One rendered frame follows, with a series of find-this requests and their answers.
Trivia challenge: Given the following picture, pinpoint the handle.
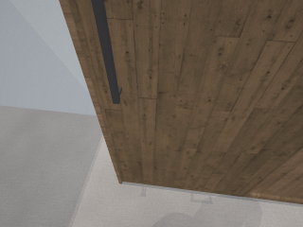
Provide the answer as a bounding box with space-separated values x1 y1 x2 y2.
91 0 122 104

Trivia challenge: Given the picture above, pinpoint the wardrobe door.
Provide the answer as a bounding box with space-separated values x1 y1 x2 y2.
250 149 303 200
68 0 303 197

